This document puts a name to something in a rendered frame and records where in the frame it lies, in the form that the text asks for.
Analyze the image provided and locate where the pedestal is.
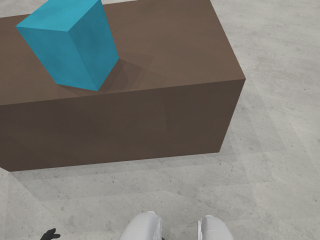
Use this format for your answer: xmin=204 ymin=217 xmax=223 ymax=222
xmin=0 ymin=0 xmax=246 ymax=172

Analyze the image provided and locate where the robot left thigh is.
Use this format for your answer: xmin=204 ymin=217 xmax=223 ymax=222
xmin=118 ymin=212 xmax=162 ymax=240

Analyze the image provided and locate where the carton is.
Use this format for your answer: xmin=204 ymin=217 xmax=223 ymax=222
xmin=15 ymin=0 xmax=119 ymax=91

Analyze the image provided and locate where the robot thigh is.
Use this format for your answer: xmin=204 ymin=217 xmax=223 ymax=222
xmin=197 ymin=216 xmax=234 ymax=240
xmin=118 ymin=212 xmax=162 ymax=240

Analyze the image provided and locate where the robot right thigh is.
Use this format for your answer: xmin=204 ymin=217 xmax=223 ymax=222
xmin=197 ymin=216 xmax=234 ymax=240

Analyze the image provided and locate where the robot left hand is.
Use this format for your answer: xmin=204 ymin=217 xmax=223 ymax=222
xmin=40 ymin=228 xmax=61 ymax=240

